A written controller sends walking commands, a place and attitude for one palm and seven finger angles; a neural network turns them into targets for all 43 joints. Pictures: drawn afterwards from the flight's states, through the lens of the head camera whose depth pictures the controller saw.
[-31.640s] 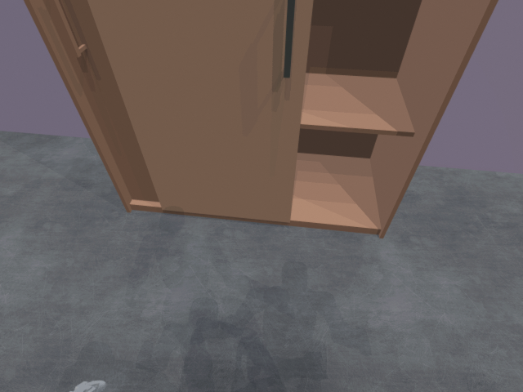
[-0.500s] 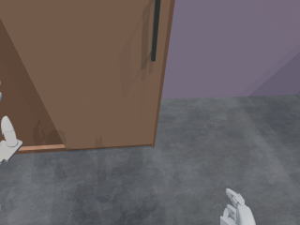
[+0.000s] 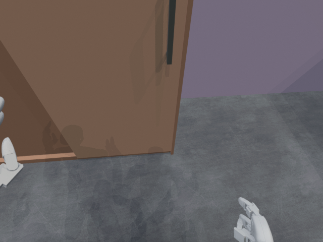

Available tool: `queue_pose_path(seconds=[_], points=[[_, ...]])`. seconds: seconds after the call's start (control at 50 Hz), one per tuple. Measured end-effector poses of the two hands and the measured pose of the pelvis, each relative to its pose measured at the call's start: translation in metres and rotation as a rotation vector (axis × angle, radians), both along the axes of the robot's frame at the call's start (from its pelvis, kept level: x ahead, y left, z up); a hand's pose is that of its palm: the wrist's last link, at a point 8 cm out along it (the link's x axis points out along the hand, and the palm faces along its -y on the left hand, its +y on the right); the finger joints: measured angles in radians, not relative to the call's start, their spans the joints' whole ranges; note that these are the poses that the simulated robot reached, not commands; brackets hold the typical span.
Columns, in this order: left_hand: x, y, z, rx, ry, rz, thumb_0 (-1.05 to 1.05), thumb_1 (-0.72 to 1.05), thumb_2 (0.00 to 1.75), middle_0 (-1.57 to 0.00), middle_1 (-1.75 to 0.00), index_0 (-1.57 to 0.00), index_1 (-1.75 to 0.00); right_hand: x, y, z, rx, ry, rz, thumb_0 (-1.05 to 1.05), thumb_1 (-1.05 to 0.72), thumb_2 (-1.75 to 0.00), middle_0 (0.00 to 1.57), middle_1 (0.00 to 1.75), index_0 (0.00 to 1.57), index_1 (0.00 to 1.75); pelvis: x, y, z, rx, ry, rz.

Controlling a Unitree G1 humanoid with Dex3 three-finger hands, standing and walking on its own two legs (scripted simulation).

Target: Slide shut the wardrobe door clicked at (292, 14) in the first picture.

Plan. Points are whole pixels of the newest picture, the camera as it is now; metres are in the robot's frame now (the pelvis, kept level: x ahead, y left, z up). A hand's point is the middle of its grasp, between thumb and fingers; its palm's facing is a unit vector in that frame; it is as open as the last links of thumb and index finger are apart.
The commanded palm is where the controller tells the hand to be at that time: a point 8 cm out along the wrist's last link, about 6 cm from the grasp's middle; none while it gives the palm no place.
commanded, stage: stop stepping back and stand still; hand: left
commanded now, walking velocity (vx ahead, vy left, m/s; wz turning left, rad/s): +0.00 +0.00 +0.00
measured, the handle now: (170, 25) +0.74 +0.01 +0.17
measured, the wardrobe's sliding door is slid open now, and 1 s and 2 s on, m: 0.00 0.00 0.00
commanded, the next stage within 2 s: let the arm hang, fingers relaxed in 0.86 s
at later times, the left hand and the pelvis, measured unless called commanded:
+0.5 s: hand out of the picture +0.19 +0.28 +0.16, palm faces +0.44 -0.79 -0.43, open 7.4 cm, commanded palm +0.13 +0.32 +0.18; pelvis -0.01 +0.02 +0.01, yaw +0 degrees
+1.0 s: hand (0, 188) +0.19 +0.30 +0.13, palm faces +0.37 -0.81 -0.46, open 7.4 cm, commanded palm none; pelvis -0.02 +0.04 +0.00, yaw +1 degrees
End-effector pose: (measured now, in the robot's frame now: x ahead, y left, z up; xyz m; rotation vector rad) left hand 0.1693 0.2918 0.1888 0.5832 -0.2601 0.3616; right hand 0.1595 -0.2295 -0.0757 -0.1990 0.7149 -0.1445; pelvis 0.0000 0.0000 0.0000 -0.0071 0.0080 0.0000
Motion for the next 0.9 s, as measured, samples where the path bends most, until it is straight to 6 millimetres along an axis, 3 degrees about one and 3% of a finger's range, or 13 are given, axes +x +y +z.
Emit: queue_pose_path(seconds=[0.08, 0.18, 0.4, 0.6, 0.9], points=[[0.004, 0.0, 0.002, 0.02, 0.026, -0.028, 0.02, 0.89, 0.9, -0.21, -0.3, -0.21, -0.3, 0.013, 0.003, 0.007, 0.008, -0.031, -0.007, 0.01, -0.91, -0.9, 0.2, 0.3, 0.21, 0.3, 0.004, 0.002, 0.001, 0.0, 0.004, -0.009], [-0.001, 0.009, -0.001, 0.003, 0.05, -0.005, 0.02, 0.89, 0.9, -0.21, -0.3, -0.21, -0.3, 0.016, 0.004, 0.01, -0.002, -0.033, -0.013, 0.01, -0.91, -0.9, 0.2, 0.3, 0.21, 0.3, 0.005, 0.007, 0.002, 0.0, 0.0, -0.01], [-0.023, 0.023, -0.01, -0.077, 0.03, 0.056, 0.02, 0.89, 0.9, -0.21, -0.3, -0.21, -0.3, -0.01, 0.012, 0.007, -0.029, 0.014, -0.004, 0.01, -0.91, -0.9, 0.2, 0.3, 0.21, 0.3, -0.008, 0.016, 0.004, -0.008, -0.011, -0.002], [-0.027, 0.031, -0.01, -0.077, 0.022, 0.045, 0.02, 0.89, 0.9, -0.21, -0.3, -0.21, -0.3, -0.032, 0.023, 0.004, -0.026, 0.034, -0.012, 0.01, -0.91, -0.9, 0.2, 0.3, 0.21, 0.3, -0.018, 0.024, 0.006, -0.011, -0.013, -0.004], [-0.032, 0.04, -0.016, -0.087, 0.037, 0.055, 0.02, 0.89, 0.9, -0.21, -0.3, -0.21, -0.3, -0.031, 0.031, 0.006, -0.035, 0.028, 0.0, 0.01, -0.9, -0.9, 0.2, 0.3, 0.21, 0.3, -0.023, 0.032, 0.006, -0.013, -0.012, -0.005]])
